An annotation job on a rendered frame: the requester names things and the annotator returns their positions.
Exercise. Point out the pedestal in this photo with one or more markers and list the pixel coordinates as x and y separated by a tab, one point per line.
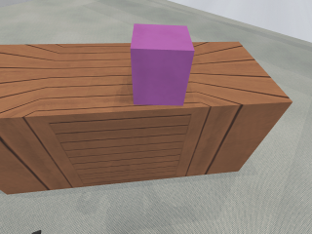
68	118

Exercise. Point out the carton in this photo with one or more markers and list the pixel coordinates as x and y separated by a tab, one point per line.
161	60

